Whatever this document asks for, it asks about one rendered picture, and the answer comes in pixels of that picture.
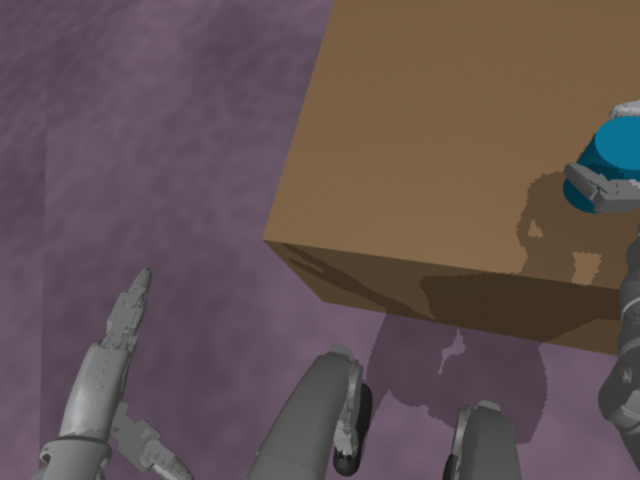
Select can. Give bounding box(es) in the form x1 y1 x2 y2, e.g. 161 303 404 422
563 116 640 213

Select right robot hand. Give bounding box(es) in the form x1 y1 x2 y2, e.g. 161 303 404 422
564 100 640 212

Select left robot hand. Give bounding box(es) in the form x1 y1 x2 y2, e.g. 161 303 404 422
59 268 195 480

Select left robot arm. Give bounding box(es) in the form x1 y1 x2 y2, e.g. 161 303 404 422
30 436 112 480

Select left robot foot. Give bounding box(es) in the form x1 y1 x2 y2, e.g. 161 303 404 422
333 383 372 476

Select right robot arm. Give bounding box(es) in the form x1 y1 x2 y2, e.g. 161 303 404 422
598 223 640 473

